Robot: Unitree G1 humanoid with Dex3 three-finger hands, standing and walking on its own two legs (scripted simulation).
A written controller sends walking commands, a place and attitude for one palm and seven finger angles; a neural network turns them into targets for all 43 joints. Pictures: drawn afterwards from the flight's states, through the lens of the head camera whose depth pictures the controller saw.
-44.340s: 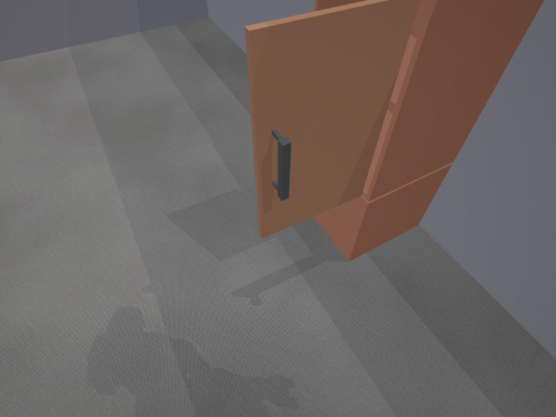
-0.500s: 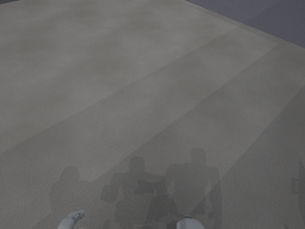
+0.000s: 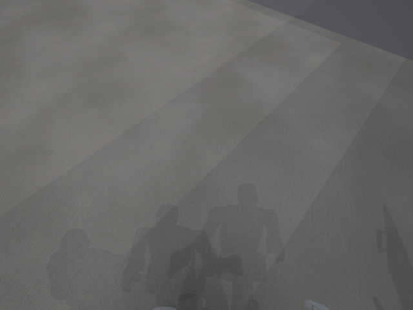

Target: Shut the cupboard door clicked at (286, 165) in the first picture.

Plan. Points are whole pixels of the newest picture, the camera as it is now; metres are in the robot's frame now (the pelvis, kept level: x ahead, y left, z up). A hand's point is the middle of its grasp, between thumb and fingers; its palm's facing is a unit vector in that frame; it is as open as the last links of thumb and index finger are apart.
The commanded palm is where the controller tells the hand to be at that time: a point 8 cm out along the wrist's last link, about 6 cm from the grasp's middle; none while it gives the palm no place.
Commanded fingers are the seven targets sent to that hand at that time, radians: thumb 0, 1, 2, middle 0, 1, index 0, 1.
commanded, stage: turn to face it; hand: left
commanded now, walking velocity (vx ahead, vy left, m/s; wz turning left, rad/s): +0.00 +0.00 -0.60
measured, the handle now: out of the picture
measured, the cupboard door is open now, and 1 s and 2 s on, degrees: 38 38 38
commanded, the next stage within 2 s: none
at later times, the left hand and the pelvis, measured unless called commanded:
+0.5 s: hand (147, 269) +0.22 +0.16 -0.16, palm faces -0.33 -0.90 -0.28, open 7.3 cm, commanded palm none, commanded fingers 0.00 0.90 0.90 -0.20 -0.30 -0.20 -0.30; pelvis +0.03 -0.01 -0.01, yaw -19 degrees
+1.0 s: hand (159, 248) +0.27 +0.14 -0.17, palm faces -0.56 -0.81 -0.18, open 7.3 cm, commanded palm none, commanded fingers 0.00 0.90 0.90 -0.20 -0.30 -0.20 -0.30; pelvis +0.07 +0.02 +0.01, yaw -37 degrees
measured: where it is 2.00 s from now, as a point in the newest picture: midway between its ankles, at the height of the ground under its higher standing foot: outside the picture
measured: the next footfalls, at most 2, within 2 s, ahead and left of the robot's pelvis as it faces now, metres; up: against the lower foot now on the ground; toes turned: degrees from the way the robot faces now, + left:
left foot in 0.02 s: +0.06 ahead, +0.12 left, +0.00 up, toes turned -1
right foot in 0.46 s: +0.02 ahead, -0.13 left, +0.00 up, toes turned -23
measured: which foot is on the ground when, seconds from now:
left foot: up 0.00-0.00, down 0.02-0.46, up 0.48-0.80, down 0.82-1.00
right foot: down 0.00-0.04, up 0.06-0.44, down 0.46-0.82, up 0.84-1.00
